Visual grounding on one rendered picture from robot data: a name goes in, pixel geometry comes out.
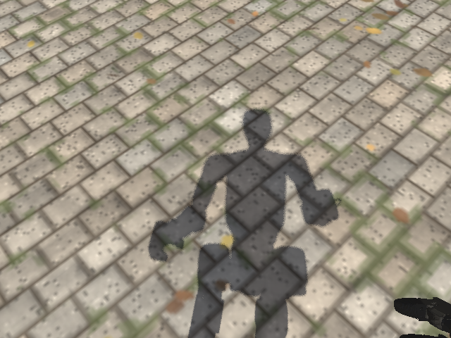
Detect right robot hand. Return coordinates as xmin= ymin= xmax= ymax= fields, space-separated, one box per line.
xmin=394 ymin=297 xmax=451 ymax=338

